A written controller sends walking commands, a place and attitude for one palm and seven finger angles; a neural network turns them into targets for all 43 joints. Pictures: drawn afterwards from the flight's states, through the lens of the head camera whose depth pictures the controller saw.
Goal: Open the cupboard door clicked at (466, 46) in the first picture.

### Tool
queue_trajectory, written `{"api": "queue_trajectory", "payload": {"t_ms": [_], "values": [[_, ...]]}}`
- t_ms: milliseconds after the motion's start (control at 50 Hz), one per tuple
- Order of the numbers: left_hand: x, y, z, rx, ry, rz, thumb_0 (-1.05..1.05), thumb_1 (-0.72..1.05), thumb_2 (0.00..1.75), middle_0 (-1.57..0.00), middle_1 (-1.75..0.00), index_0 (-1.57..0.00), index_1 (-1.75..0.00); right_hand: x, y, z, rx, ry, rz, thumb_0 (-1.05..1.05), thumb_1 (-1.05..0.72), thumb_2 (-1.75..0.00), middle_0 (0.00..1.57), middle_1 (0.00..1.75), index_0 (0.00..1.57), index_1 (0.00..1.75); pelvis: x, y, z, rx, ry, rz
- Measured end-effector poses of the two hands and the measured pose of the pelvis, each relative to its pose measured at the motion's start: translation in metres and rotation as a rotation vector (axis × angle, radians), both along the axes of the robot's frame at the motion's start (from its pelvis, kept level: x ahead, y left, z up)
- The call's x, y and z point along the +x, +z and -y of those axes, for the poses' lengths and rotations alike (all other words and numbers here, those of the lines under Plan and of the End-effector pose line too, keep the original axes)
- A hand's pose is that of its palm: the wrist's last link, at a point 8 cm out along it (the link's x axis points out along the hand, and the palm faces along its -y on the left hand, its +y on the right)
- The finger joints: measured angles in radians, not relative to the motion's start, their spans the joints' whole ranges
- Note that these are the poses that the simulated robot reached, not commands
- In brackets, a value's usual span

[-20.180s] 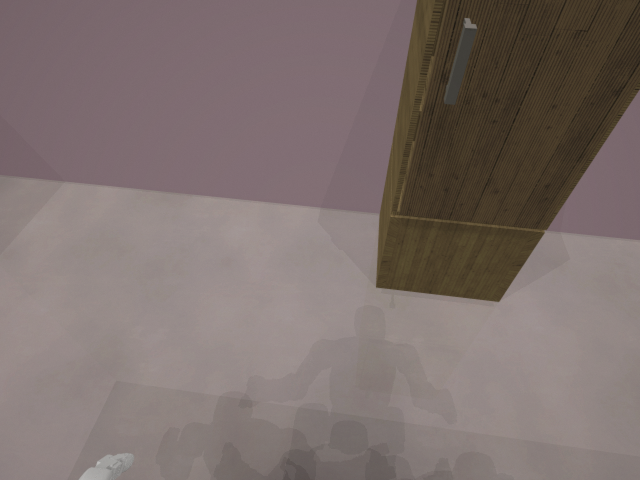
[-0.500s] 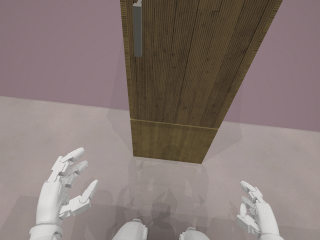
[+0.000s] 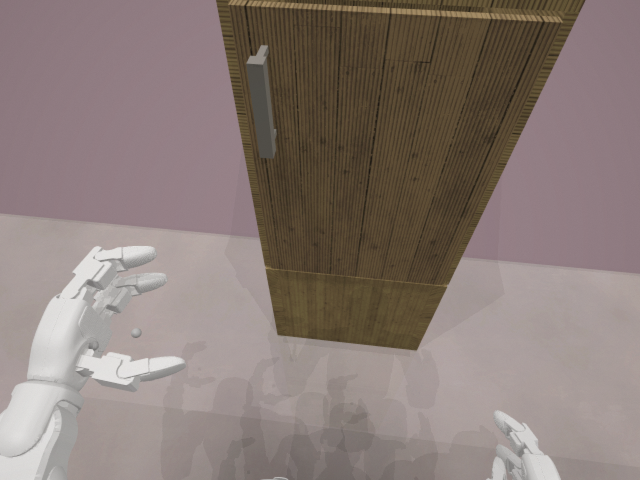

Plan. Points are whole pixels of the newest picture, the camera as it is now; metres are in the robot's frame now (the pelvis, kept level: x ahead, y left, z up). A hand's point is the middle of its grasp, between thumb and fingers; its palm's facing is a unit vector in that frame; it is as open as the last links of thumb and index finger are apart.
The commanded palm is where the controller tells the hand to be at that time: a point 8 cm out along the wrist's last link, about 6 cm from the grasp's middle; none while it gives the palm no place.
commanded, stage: raise the hand with hooked fingers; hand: left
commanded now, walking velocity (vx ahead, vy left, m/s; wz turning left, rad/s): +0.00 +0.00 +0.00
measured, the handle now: (265, 104) +0.59 +0.13 +0.16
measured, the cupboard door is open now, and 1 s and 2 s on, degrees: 0 0 0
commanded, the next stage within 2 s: move the hooked fingers beside the handle in 1.06 s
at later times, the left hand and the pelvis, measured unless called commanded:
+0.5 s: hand (109, 256) +0.30 +0.24 +0.16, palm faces +0.01 -1.00 -0.07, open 13.9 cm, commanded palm +0.27 +0.29 +0.17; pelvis +0.01 -0.02 +0.02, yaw -1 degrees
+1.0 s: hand (75, 256) +0.29 +0.27 +0.17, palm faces +0.04 -1.00 -0.04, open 14.0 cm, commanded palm +0.25 +0.31 +0.17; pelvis -0.01 -0.01 +0.02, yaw -1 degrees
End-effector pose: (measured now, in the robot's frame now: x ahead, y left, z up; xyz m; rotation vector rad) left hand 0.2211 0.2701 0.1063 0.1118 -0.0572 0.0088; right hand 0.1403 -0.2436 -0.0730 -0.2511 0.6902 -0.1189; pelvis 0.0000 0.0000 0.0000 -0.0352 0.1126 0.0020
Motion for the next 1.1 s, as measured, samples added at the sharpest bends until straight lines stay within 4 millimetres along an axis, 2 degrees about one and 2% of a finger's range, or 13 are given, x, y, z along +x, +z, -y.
{"api": "queue_trajectory", "payload": {"t_ms": [100,140,260,340,440,540,600,680,780,840,900,1000,1100], "values": [[0.019,-0.009,0.003,-0.027,-0.074,-0.136,0.00,-0.23,0.41,-0.28,-1.03,-0.28,-1.02,0.020,0.009,0.012,-0.011,-0.039,0.045,0.01,-0.91,-0.89,0.21,0.30,0.20,0.30,0.011,0.005,0.005,0.012,-0.010,0.000],[0.025,-0.002,-0.003,-0.032,-0.045,-0.117,0.00,-0.27,0.39,-0.28,-1.06,-0.29,-1.05,0.029,0.015,0.014,-0.009,-0.042,0.070,0.01,-0.91,-0.89,0.20,0.29,0.20,0.30,0.014,0.008,0.008,0.017,-0.014,0.006],[0.037,0.043,-0.018,-0.028,0.025,0.064,-0.01,-0.40,0.34,-0.29,-1.14,-0.30,-1.13,0.049,0.024,0.009,0.019,-0.003,0.115,0.01,-0.91,-0.89,0.20,0.29,0.20,0.30,0.020,0.012,0.016,0.021,-0.008,0.027],[0.046,0.044,-0.020,-0.038,-0.010,-0.011,-0.01,-0.45,0.32,-0.29,-1.17,-0.30,-1.17,0.054,0.024,0.006,0.042,0.006,0.117,0.01,-0.91,-0.89,0.20,0.29,0.20,0.30,0.018,0.015,0.018,0.023,-0.006,0.036],[0.052,0.040,-0.022,-0.052,-0.019,-0.095,-0.01,-0.48,0.30,-0.30,-1.19,-0.30,-1.19,0.049,0.024,0.007,0.051,-0.003,0.107,0.01,-0.91,-0.89,0.21,0.30,0.20,0.30,0.013,0.018,0.020,0.027,-0.012,0.046],[0.054,0.072,-0.029,-0.041,0.003,0.049,-0.01,-0.49,0.30,-0.30,-1.20,-0.30,-1.19,0.037,0.027,0.008,0.043,-0.007,0.097,0.01,-0.91,-0.89,0.21,0.30,0.20,0.30,0.009,0.020,0.021,0.027,-0.015,0.071],[0.058,0.084,-0.037,-0.051,0.006,0.070,-0.01,-0.49,0.30,-0.30,-1.20,-0.31,-1.19,0.030,0.027,0.009,0.041,-0.016,0.086,0.01,-0.91,-0.89,0.21,0.30,0.20,0.30,0.005,0.021,0.021,0.025,-0.014,0.081],[0.063,0.074,-0.041,-0.071,-0.008,-0.037,-0.01,-0.49,0.30,-0.30,-1.20,-0.30,-1.20,0.019,0.026,0.012,0.045,-0.035,0.075,0.01,-0.90,-0.89,0.21,0.30,0.20,0.30,-0.001,0.022,0.018,0.025,-0.017,0.080],[0.055,0.059,-0.031,-0.062,-0.035,-0.085,-0.01,-0.49,0.30,-0.30,-1.20,-0.30,-1.20,0.007,0.027,0.013,0.038,-0.049,0.072,0.01,-0.91,-0.89,0.21,0.30,0.20,0.30,-0.006,0.023,0.013,0.025,-0.028,0.082],[0.047,0.063,-0.030,-0.062,-0.026,-0.011,-0.01,-0.49,0.30,-0.30,-1.20,-0.30,-1.20,0.002,0.029,0.010,0.030,-0.046,0.074,0.01,-0.91,-0.89,0.20,0.30,0.20,0.30,-0.008,0.023,0.012,0.024,-0.030,0.092],[0.042,0.068,-0.037,-0.070,0.005,0.038,-0.01,-0.49,0.30,-0.30,-1.20,-0.31,-1.20,0.000,0.030,0.006,0.026,-0.038,0.074,0.01,-0.91,-0.89,0.20,0.30,0.20,0.30,-0.010,0.024,0.011,0.023,-0.026,0.102],[0.042,0.067,-0.050,-0.068,0.034,-0.016,-0.01,-0.50,0.30,-0.30,-1.20,-0.31,-1.20,0.001,0.030,-0.001,0.031,-0.028,0.080,0.01,-0.91,-0.89,0.21,0.30,0.20,0.30,-0.013,0.025,0.009,0.019,-0.014,0.108],[0.041,0.065,-0.046,-0.054,-0.007,-0.045,-0.01,-0.50,0.30,-0.30,-1.20,-0.30,-1.20,0.007,0.031,-0.007,0.038,-0.019,0.096,0.01,-0.90,-0.89,0.21,0.30,0.20,0.30,-0.013,0.025,0.005,0.018,-0.014,0.105]]}}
